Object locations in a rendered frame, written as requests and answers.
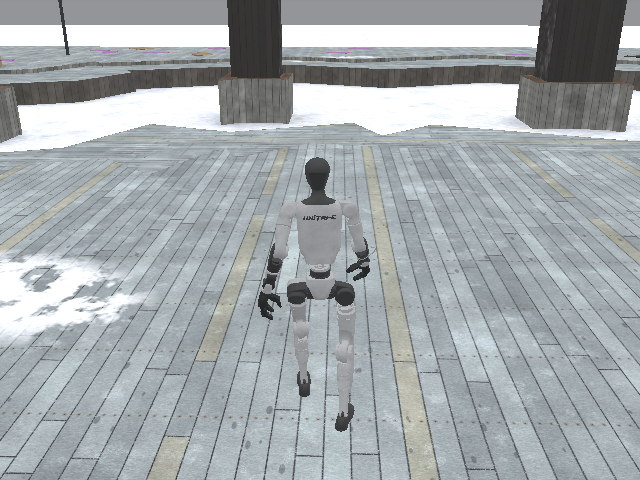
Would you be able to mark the robot right hand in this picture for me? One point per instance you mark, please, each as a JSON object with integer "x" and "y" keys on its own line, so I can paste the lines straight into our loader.
{"x": 365, "y": 271}

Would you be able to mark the left robot upper arm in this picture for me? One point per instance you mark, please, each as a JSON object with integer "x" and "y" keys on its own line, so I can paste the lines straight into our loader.
{"x": 287, "y": 212}

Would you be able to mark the right robot upper arm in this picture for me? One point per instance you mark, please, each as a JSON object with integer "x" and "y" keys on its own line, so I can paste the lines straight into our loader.
{"x": 350, "y": 210}

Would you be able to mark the robot head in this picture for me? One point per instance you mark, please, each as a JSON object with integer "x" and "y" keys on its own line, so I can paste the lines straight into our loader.
{"x": 317, "y": 172}

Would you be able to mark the robot left forearm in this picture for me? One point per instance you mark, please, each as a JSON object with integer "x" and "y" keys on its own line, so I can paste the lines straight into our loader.
{"x": 271, "y": 274}

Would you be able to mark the humanoid robot torso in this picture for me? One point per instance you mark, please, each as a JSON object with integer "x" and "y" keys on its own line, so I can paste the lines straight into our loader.
{"x": 319, "y": 238}

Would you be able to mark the robot left hand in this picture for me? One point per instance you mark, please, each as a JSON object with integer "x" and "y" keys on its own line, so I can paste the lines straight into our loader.
{"x": 264, "y": 306}

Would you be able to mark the robot right forearm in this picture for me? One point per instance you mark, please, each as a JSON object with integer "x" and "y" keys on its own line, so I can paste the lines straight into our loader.
{"x": 363, "y": 257}

